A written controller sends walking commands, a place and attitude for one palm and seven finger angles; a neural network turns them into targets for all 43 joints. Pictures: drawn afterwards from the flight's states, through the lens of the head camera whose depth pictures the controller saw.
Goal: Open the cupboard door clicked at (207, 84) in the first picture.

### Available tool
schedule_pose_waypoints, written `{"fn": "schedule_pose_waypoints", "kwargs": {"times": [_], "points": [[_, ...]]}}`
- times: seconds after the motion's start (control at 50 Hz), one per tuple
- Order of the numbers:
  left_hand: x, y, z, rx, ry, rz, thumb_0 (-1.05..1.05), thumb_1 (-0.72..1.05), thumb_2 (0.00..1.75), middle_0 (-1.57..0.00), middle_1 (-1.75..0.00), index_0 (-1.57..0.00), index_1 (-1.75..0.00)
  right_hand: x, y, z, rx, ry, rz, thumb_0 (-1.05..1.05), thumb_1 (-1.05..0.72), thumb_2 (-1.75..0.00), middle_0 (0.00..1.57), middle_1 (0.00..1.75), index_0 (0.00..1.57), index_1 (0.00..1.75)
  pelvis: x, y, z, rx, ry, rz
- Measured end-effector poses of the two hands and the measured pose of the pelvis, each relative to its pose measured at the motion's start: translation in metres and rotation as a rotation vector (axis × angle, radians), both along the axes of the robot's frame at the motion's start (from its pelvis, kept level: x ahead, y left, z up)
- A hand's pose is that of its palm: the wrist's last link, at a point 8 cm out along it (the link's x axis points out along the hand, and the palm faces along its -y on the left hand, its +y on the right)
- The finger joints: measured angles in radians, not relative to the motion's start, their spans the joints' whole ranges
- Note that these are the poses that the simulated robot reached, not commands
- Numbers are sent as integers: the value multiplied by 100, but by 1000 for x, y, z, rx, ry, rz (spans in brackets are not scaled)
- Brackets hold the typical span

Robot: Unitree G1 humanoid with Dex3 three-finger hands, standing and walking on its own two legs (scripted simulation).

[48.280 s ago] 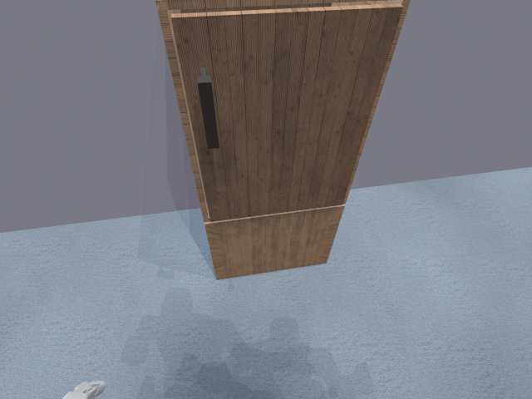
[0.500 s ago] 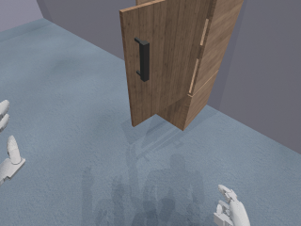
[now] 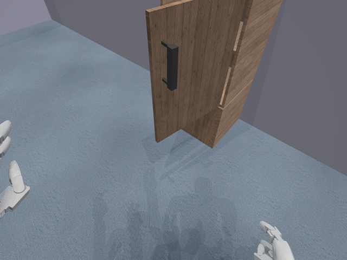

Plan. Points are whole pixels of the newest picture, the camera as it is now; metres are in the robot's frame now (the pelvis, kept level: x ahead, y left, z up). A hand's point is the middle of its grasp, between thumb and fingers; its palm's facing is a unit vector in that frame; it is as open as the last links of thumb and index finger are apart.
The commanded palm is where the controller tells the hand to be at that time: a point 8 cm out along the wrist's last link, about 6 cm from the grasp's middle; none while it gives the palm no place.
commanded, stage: stop stepping back and stand still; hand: left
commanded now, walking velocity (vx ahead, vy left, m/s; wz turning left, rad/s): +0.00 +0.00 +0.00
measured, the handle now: (168, 66) +0.68 +0.06 +0.08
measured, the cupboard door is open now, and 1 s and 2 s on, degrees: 78 78 78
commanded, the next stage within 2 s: let the arm hang, fingers relaxed in 0.26 s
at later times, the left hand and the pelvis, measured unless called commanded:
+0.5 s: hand (65, 233) +0.18 +0.26 -0.04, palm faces +0.11 -0.87 -0.47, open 7.4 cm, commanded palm none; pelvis -0.01 +0.00 -0.01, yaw +2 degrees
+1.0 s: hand out of the picture -0.02 +0.19 -0.17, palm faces +0.05 -0.96 -0.27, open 7.3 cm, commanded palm none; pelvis +0.00 -0.02 +0.00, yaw +2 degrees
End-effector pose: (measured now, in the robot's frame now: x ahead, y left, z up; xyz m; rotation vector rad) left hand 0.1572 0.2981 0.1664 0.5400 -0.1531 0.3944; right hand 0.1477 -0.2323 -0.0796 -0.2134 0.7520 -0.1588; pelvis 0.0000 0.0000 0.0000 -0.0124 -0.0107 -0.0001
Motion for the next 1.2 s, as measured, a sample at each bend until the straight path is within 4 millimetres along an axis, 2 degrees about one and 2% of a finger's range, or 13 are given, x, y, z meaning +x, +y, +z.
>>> {"fn": "schedule_pose_waypoints", "kwargs": {"times": [0.36,0.38,0.42,0.46,0.5,0.54,0.58,0.62,0.66,0.78,0.9,1.0,1.2], "points": [[-4,-1,-3,-8,19,8,2,89,90,-21,-30,-21,-30,-5,0,0,3,4,7,1,-90,-89,20,30,20,30,-6,-1,1,-3,4,3],[-2,0,-10,3,41,-5,2,89,90,-21,-30,-21,-30,-4,-1,-3,10,3,29,1,-90,-89,20,30,20,30,-7,-1,0,-5,12,14],[8,5,-51,-38,206,-11,1,90,90,-20,-30,-20,-30,-4,-5,-18,22,53,77,1,-90,-89,20,30,20,30,-9,1,-4,-3,26,31],[11,9,-110,-123,448,21,1,90,90,-20,-30,-20,-30,-7,-11,-34,26,118,92,1,-90,-89,20,30,20,30,-12,3,-8,5,30,36],[-1,2,-170,-211,698,53,1,90,90,-20,-30,-20,-30,-14,-18,-45,28,171,81,1,-90,-89,20,30,20,30,-14,2,-11,12,27,33],[-23,-13,-221,-292,916,70,1,91,90,-20,-30,-20,-30,-26,-25,-50,25,222,56,1,-91,-89,20,30,20,30,-15,0,-12,17,20,29],[-52,-34,-261,-373,1093,76,1,91,90,-20,-30,-20,-30,-43,-32,-53,13,281,29,1,-91,-89,20,30,20,30,-15,-3,-11,21,12,28],[-81,-58,-290,-453,1233,79,1,91,90,-20,-30,-20,-30,-63,-37,-54,-3,355,5,1,-91,-89,20,30,20,30,-14,-6,-10,21,6,28],[-110,-80,-308,-528,1340,82,1,91,90,-20,-30,-20,-30,-85,-41,-54,-15,438,-16,1,-91,-89,20,30,20,30,-13,-9,-9,18,3,30],[-167,-80,-317,-605,1467,221,1,98,90,-21,-30,-21,-30,-141,-38,-57,-12,652,-52,1,-91,-89,20,30,20,30,-8,-17,-4,5,0,44],[-190,-69,-307,-592,1520,307,1,94,90,-20,-30,-20,-30,-162,-25,-64,39,722,-68,1,-91,-89,20,30,20,30,-4,-18,-1,4,-6,46],[-182,-61,-300,-564,1495,328,1,92,90,-20,-30,-20,-30,-157,-14,-70,79,705,-65,0,-91,-89,20,30,20,30,-1,-18,0,7,-11,44],[-131,-68,-297,-551,1376,256,1,91,90,-20,-30,-20,-30,-126,-8,-72,102,617,-49,0,-91,-89,20,30,20,30,5,-18,2,13,-18,39]]}}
